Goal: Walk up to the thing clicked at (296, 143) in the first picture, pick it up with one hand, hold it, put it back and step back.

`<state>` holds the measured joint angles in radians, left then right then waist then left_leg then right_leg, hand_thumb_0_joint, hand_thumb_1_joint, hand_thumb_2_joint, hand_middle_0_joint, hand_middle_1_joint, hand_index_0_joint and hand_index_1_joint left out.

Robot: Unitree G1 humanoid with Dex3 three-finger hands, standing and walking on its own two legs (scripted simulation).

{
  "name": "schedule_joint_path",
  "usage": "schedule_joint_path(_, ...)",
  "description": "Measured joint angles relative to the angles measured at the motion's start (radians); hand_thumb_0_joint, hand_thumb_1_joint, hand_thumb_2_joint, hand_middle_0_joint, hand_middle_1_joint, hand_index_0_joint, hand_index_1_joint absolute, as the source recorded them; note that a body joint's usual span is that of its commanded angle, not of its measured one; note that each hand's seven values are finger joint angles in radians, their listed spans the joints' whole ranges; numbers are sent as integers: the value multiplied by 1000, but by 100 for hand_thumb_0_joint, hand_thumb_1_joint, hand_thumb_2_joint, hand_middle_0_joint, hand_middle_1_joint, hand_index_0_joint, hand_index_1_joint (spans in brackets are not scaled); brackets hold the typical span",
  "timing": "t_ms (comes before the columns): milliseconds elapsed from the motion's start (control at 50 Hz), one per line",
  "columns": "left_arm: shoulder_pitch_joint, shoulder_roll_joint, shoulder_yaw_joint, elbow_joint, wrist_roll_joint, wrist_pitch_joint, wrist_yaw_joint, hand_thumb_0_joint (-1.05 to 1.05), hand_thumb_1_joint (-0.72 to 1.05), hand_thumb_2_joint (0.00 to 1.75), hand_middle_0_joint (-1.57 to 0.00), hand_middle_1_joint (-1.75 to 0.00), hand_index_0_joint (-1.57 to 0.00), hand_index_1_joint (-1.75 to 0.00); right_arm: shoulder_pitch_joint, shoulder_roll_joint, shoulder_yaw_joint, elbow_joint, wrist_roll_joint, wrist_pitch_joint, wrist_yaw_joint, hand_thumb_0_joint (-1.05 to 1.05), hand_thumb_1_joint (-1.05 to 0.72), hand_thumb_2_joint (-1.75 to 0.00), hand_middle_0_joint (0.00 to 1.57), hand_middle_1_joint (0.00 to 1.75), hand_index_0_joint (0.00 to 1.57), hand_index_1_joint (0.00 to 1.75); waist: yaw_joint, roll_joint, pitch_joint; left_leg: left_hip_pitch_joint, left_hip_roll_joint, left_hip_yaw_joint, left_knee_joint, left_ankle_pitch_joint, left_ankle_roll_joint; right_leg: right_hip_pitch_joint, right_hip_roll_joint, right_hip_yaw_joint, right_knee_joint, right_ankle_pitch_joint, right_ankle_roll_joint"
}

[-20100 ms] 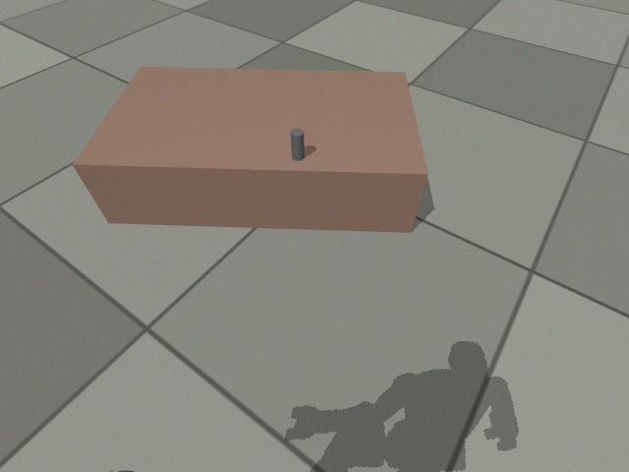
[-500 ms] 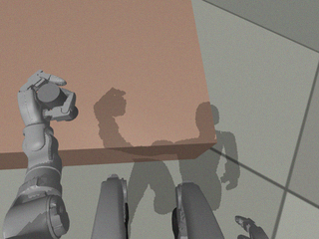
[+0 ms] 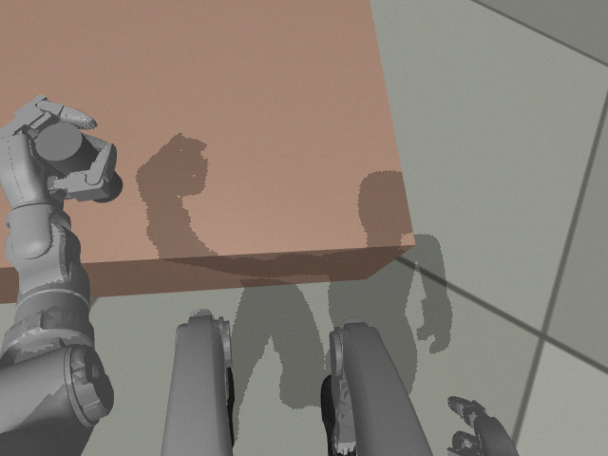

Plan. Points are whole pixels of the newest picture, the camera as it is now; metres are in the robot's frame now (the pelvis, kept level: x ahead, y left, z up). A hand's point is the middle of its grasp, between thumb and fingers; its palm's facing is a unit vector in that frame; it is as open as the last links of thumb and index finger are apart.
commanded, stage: lower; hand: left
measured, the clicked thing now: (84, 166) +0.45 +0.28 -0.02
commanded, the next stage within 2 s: loosen in 1.16 s
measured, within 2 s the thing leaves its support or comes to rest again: rests again in 1.46 s
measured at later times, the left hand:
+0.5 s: hand (101, 180) +0.46 +0.28 -0.06, palm faces +0.29 -0.96 -0.03, open 6.7 cm
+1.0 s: hand (111, 190) +0.46 +0.28 -0.10, palm faces +0.30 -0.95 -0.04, open 6.6 cm
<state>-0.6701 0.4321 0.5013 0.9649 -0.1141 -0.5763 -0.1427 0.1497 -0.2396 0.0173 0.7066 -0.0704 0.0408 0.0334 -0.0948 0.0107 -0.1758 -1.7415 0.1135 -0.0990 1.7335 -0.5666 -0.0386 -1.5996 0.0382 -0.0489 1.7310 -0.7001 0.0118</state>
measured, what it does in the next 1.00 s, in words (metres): lowers itself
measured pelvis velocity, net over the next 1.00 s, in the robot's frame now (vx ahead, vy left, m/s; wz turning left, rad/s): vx -0.02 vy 0.00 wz -0.04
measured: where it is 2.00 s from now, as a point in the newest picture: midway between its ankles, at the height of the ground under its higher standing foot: (280, 432)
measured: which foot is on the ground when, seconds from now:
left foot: down 0.00-1.00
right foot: down 0.00-1.00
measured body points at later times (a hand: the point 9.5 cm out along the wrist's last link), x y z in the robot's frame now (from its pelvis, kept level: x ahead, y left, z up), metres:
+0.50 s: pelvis -0.01 +0.00 -0.06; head +0.19 +0.05 +0.34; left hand +0.43 +0.33 -0.06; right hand +0.09 -0.26 -0.19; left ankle +0.08 +0.15 -0.50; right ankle +0.05 -0.13 -0.50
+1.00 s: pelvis -0.02 +0.00 -0.10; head +0.18 +0.03 +0.30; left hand +0.44 +0.33 -0.10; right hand +0.07 -0.27 -0.23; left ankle +0.08 +0.15 -0.50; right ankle +0.05 -0.13 -0.50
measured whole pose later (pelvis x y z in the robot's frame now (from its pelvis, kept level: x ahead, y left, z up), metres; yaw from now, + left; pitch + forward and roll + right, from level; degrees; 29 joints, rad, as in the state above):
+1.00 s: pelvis -0.02 +0.00 -0.10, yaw -2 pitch +33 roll -5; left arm -0.74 0.52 0.58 1.00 -0.11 -0.54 -0.19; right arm 0.13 -0.26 0.04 0.72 -0.09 0.05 0.02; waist -0.10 -0.01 -0.14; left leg -2.05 0.12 -0.14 2.06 -0.60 -0.05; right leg -1.91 0.06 -0.05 2.07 -0.75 0.01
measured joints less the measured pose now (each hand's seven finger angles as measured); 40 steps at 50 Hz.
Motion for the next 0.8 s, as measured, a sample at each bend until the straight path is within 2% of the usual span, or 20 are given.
schedule_joint_path(240,-14,20,26,12,-2,-4,-20,1,-5,121,-95,-117,-94,-117,-4,-6,7,-8,-7,-5,2,1,-93,-90,20,30,21,30,0,-9,2,-90,6,-8,88,-19,1,-89,9,2,88,-19,3)
schedule_joint_path(400,-29,38,37,3,14,2,-19,1,-5,121,-95,-117,-94,-117,-22,-5,9,-7,-18,0,3,1,-93,-90,20,30,21,30,-1,-17,16,-164,5,-19,168,-27,0,-161,13,0,170,-32,5)
schedule_joint_path(800,-60,74,62,17,8,32,-34,1,-5,121,-95,-117,-94,-117,-20,-9,22,4,-15,9,-10,1,-93,-90,20,30,21,30,-4,-13,35,-277,3,-33,284,-29,-4,-274,19,1,298,-44,6)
